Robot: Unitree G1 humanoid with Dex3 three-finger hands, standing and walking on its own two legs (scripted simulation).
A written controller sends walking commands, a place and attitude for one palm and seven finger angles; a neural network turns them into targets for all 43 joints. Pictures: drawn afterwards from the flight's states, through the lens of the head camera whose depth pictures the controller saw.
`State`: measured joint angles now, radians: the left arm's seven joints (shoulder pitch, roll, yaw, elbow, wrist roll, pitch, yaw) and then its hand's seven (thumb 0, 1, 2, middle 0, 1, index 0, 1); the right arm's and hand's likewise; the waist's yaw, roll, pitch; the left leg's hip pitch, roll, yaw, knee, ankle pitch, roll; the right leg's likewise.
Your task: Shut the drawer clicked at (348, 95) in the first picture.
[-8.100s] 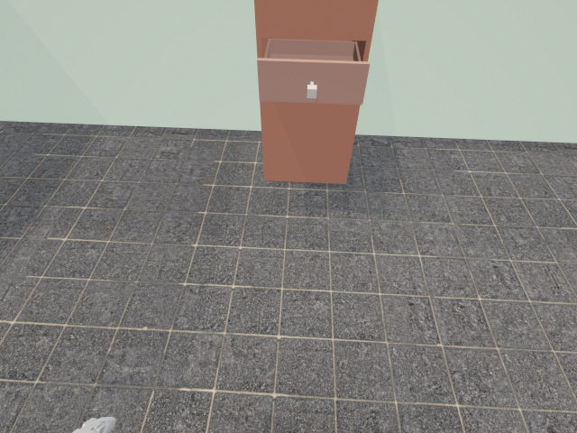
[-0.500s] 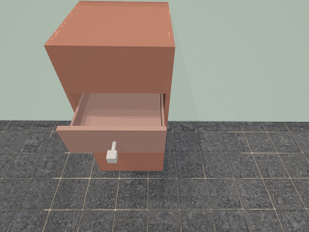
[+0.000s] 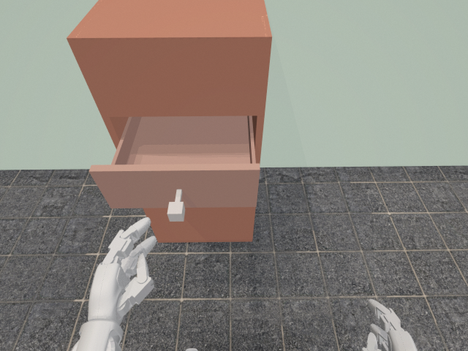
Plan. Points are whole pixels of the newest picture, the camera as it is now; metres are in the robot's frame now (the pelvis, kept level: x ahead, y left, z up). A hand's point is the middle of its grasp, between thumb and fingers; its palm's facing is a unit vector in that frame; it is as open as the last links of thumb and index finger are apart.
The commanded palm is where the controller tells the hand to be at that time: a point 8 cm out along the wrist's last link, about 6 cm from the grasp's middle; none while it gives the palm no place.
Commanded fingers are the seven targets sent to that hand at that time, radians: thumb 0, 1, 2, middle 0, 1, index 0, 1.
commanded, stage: raise the hand and make a fist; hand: left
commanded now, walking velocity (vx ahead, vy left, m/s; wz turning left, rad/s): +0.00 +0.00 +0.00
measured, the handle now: (177, 204) +0.45 +0.15 -0.08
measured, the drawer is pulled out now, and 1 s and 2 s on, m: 0.19 0.19 0.19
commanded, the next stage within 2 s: bring the fist close to the handle in 1.64 s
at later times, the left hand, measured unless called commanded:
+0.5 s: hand (171, 289) +0.23 +0.12 -0.01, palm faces -0.07 -1.00 +0.00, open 4.2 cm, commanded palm +0.20 +0.18 -0.01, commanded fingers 0.00 0.90 0.90 -0.98 -1.14 -0.98 -1.14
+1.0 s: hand (169, 274) +0.25 +0.12 +0.01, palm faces +0.00 -1.00 -0.02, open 3.1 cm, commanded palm +0.23 +0.17 +0.01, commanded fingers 0.00 0.90 0.90 -1.40 -1.60 -1.40 -1.60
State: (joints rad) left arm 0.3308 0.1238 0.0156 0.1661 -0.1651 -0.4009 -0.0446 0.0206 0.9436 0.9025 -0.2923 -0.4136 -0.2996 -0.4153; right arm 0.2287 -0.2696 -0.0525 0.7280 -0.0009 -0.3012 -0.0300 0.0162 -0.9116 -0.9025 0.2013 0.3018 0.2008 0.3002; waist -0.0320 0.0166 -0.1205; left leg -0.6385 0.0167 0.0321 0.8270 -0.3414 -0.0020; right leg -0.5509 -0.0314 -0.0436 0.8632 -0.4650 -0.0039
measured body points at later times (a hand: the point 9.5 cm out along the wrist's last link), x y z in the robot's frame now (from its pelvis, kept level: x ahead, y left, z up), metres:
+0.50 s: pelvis -0.03 -0.01 -0.06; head +0.03 -0.01 +0.39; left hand +0.23 +0.17 -0.01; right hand +0.13 -0.21 -0.16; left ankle +0.04 +0.12 -0.70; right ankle -0.02 -0.11 -0.70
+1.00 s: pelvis -0.01 +0.01 -0.05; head +0.05 +0.01 +0.40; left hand +0.24 +0.17 +0.01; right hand +0.19 -0.21 -0.12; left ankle +0.04 +0.12 -0.70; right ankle -0.02 -0.11 -0.70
